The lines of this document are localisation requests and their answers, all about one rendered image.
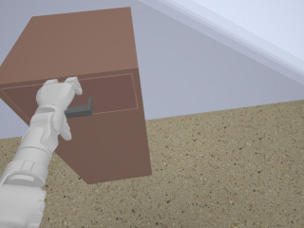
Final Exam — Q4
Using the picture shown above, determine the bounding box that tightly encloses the cabinet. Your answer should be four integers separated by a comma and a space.
0, 7, 152, 184

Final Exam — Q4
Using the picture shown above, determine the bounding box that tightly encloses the left robot upper arm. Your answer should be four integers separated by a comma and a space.
0, 184, 47, 228

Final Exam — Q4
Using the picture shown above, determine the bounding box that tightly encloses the handle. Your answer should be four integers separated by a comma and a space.
64, 97, 93, 119

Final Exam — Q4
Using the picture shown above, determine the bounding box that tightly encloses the robot left forearm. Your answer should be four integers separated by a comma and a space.
0, 104, 65, 188

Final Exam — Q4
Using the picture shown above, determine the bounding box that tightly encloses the left robot hand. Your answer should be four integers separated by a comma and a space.
36, 76, 83, 141

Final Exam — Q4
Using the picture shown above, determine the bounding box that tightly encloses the drawer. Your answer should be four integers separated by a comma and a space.
2, 73, 137, 120

